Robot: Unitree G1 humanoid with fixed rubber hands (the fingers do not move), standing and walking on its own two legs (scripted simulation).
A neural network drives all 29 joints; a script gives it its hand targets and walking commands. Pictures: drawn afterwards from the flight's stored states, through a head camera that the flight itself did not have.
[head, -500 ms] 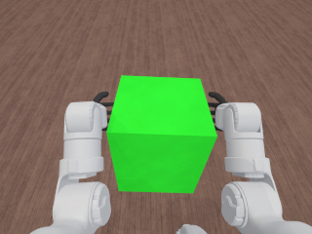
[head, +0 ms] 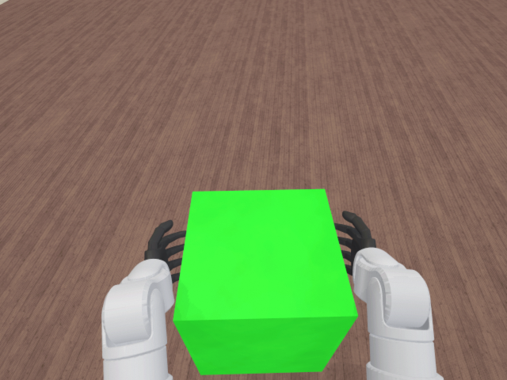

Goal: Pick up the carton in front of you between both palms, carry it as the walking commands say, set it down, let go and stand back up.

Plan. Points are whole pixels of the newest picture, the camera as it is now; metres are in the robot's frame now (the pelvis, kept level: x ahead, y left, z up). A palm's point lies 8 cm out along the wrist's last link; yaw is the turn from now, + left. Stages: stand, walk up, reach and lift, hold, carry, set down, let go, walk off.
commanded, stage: carry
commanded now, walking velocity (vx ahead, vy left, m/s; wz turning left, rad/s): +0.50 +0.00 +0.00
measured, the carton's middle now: (260, 285) +0.28 +0.01 +0.00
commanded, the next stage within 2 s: none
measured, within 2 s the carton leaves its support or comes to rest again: neither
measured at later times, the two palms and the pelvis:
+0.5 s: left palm (177, 139) +0.56 +0.18 +0.08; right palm (323, 139) +0.54 -0.12 +0.09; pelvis +0.29 +0.05 +0.00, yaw -3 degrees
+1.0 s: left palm (210, 73) +0.85 +0.14 +0.08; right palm (319, 69) +0.86 -0.16 +0.07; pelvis +0.60 -0.01 +0.00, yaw +0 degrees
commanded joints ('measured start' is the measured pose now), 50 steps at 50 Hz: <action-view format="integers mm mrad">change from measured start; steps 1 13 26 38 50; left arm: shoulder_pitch -507 -555 -466 -411 -412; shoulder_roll -949 -796 -909 -905 -893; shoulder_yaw -745 -719 -748 -716 -772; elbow -163 -68 -103 -17 -195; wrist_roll -439 -393 -375 -378 -428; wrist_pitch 0 105 26 8 -18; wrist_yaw -284 -258 -238 -272 -278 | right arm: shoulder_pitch -469 -428 -454 -463 -372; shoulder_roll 961 794 890 897 908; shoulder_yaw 732 649 722 745 763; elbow -164 8 -118 -68 -179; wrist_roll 380 392 450 429 406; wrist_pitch -13 90 33 36 -13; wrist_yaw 196 232 254 256 219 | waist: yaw -13 -60 -48 -11 -16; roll -155 301 113 -259 -115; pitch -340 -306 -240 -340 -230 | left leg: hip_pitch -12 765 562 -188 -68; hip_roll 5 347 203 -18 33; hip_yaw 45 -611 -37 -36 69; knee -147 -571 -668 443 -160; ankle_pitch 139 28 142 -197 222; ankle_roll -1 258 153 20 10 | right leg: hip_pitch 291 -527 -400 468 274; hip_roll -228 29 -84 -406 -236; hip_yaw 167 89 43 612 93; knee -100 867 300 -58 -143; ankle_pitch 297 -310 125 76 219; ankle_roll -73 83 89 -167 -65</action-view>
